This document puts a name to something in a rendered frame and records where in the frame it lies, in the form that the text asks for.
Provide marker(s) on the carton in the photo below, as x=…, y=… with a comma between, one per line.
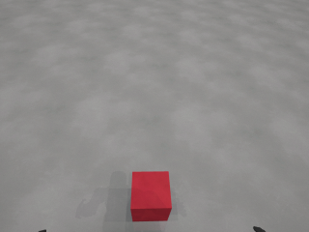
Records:
x=150, y=196

